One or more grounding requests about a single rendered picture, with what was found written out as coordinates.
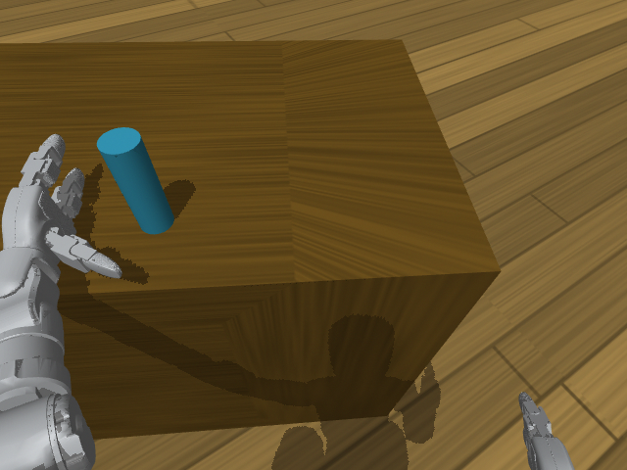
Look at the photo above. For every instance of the left robot arm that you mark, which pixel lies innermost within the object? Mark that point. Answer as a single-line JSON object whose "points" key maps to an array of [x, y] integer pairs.
{"points": [[41, 424]]}

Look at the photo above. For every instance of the left robot hand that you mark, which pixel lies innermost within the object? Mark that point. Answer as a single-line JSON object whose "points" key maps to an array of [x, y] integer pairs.
{"points": [[33, 219]]}

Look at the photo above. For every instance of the can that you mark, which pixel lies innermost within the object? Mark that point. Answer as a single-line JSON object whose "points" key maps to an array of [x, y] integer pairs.
{"points": [[125, 154]]}

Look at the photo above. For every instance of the right robot hand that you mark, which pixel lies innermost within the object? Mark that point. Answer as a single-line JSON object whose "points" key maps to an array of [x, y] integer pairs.
{"points": [[545, 452]]}

